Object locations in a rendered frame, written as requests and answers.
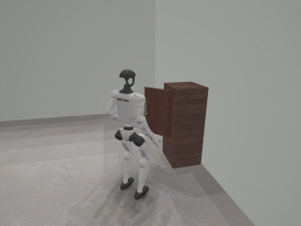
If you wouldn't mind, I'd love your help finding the robot shin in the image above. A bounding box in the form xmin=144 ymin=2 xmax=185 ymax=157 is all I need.
xmin=122 ymin=152 xmax=133 ymax=184
xmin=137 ymin=160 xmax=150 ymax=193

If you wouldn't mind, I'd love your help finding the right robot forearm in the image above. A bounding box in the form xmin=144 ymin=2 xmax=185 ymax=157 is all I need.
xmin=140 ymin=116 xmax=155 ymax=139

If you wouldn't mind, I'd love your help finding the left robot shin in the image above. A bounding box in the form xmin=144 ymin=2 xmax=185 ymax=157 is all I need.
xmin=122 ymin=152 xmax=133 ymax=184

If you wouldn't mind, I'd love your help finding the left robot forearm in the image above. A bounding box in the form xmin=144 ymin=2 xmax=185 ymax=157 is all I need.
xmin=107 ymin=113 xmax=119 ymax=121

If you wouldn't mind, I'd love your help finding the left robot upper arm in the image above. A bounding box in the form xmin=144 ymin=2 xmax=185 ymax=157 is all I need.
xmin=105 ymin=90 xmax=120 ymax=117

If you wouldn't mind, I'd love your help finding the cupboard door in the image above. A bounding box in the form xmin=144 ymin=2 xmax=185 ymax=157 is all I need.
xmin=144 ymin=87 xmax=175 ymax=138

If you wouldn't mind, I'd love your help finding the right robot shin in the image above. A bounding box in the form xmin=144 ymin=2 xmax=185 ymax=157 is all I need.
xmin=137 ymin=160 xmax=150 ymax=193

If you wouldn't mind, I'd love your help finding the handle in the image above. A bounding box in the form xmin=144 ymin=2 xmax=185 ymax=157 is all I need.
xmin=144 ymin=101 xmax=148 ymax=116

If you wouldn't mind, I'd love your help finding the robot right hand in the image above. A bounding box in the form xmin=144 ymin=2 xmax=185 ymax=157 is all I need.
xmin=151 ymin=135 xmax=162 ymax=148

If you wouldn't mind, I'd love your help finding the right robot upper arm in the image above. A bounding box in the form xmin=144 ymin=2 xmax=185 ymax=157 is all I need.
xmin=135 ymin=93 xmax=146 ymax=124

